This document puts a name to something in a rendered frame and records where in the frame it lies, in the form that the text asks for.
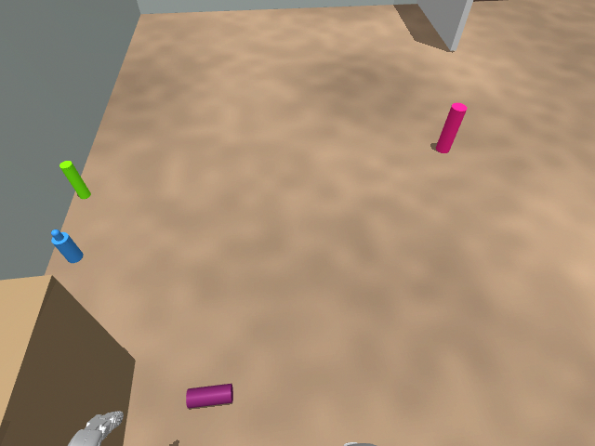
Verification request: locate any left robot hand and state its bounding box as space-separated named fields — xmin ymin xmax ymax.
xmin=68 ymin=411 xmax=124 ymax=446

